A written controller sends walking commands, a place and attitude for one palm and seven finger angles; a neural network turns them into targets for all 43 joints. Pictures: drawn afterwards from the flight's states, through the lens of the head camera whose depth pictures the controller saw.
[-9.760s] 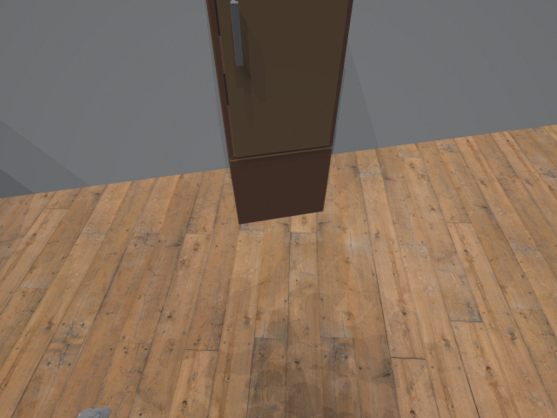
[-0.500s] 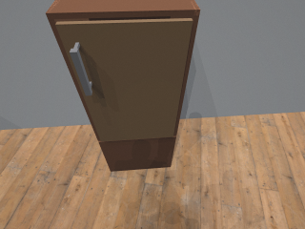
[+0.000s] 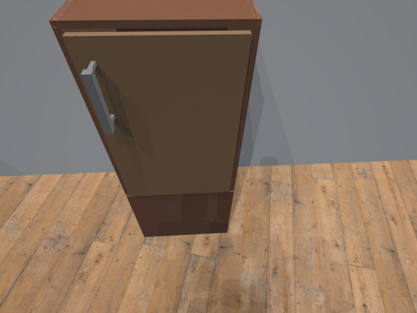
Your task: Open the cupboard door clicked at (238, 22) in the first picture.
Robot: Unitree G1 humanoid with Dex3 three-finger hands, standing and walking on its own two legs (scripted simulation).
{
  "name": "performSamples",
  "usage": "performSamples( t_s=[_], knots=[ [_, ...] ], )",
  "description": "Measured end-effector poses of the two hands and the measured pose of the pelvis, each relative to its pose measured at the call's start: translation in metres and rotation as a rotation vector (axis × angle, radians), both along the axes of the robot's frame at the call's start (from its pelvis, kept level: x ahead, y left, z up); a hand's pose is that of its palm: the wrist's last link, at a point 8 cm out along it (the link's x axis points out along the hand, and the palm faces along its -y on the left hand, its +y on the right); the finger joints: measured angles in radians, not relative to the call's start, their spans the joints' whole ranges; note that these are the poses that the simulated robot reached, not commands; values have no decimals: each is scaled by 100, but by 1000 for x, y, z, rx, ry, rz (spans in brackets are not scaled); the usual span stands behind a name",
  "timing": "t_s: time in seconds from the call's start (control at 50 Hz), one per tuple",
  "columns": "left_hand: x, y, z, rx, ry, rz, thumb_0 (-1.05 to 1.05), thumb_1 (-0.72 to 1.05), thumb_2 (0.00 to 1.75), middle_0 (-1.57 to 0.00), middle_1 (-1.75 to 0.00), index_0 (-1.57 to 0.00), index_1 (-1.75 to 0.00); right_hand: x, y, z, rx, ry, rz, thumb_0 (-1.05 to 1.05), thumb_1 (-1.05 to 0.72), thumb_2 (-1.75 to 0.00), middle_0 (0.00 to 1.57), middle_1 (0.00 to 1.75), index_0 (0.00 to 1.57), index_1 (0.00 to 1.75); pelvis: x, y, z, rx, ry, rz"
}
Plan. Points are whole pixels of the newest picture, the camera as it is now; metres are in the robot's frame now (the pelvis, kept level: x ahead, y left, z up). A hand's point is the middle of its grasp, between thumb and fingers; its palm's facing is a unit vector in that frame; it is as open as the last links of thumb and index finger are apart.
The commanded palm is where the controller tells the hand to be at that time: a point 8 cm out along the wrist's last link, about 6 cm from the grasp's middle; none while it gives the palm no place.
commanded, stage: come to a stop and stand still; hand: left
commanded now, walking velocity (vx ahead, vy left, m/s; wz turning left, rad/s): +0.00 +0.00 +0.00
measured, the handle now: (101, 99) +0.53 +0.29 +0.12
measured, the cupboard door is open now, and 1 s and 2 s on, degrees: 0 0 0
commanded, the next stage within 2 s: look again from close up in 0.10 s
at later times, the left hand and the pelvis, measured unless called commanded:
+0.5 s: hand out of the picture +0.00 +0.17 -0.18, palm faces +0.04 -0.98 -0.18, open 7.4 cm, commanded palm none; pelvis -0.01 +0.00 +0.00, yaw +1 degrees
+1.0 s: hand (110, 283) +0.17 +0.19 +0.00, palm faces +0.24 -0.96 -0.12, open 7.6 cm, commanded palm +0.10 +0.23 -0.04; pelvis -0.04 +0.00 -0.02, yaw +3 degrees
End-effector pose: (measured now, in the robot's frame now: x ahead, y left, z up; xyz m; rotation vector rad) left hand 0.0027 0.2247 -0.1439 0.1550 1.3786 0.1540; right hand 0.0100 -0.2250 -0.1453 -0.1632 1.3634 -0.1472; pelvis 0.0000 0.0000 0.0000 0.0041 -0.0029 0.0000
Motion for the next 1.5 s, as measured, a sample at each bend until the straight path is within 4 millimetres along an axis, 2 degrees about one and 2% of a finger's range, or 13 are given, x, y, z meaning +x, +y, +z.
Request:
performSamples(
  t_s=[0.24,0.8,0.84,0.92,0.98,1.04,1.08,1.14,1.2,1.26,1.34,1.42,1.5],
  knots=[
    [-8,-6,-2,-16,4,20,1,91,90,-20,-30,-20,-30,3,-5,5,-14,0,18,1,-91,-90,20,30,20,30,-1,-4,2,-4,-1,10],
    [-26,-6,-2,-20,18,31,1,91,90,-20,-30,-20,-30,-34,14,4,22,62,3,1,-91,-90,20,30,20,30,-13,0,3,-8,-3,19],
    [-5,6,17,24,-118,100,3,93,90,-21,-30,-20,-30,-28,8,7,-4,-22,5,2,-92,-90,20,30,21,30,-16,1,2,-6,-4,15],
    [71,20,91,121,-634,101,4,92,89,-21,-32,-20,-32,9,-8,16,-40,-313,9,3,-93,-90,20,30,21,30,-23,2,-3,6,19,44],
    [123,13,140,101,-1014,39,3,87,87,-21,-34,-20,-34,49,-21,26,-61,-512,60,2,-92,-90,20,30,21,30,-34,-1,-12,4,66,55],
    [150,-4,164,-4,-1331,-42,2,81,85,-21,-38,-20,-37,89,-30,38,-75,-691,115,2,-91,-90,20,30,20,30,-45,-6,-28,10,126,39],
    [152,-15,162,-72,-1450,-106,1,76,83,-21,-40,-21,-40,113,-35,45,-82,-785,152,2,-91,-90,20,30,20,30,-51,-11,-41,14,155,31],
    [139,-19,140,-118,-1423,-131,1,69,81,-22,-44,-22,-44,142,-38,54,-89,-880,192,2,-91,-90,20,30,20,30,-57,-17,-57,17,170,28],
    [115,-10,119,-95,-1307,-67,1,61,78,-23,-49,-22,-49,161,-34,60,-84,-927,217,1,-90,-90,20,30,20,30,-59,-22,-64,14,172,35],
    [95,6,117,-6,-1264,-7,1,54,75,-24,-53,-23,-53,168,-25,58,-70,-928,244,1,-90,-90,19,30,20,30,-58,-25,-66,-2,169,50],
    [92,23,140,72,-1359,-22,2,44,71,-24,-59,-23,-59,159,-12,40,-36,-867,279,1,-90,-90,20,30,20,30,-59,-29,-67,-28,167,73],
    [116,28,157,16,-1406,-108,1,35,67,-24,-65,-24,-65,135,-4,20,-2,-771,269,1,-90,-90,20,30,21,30,-61,-29,-64,-41,162,82],
    [140,34,164,-52,-1344,-133,1,25,63,-25,-71,-25,-71,106,-5,13,4,-694,200,1,-90,-90,20,30,21,30,-59,-25,-54,-34,155,69]
  ],
)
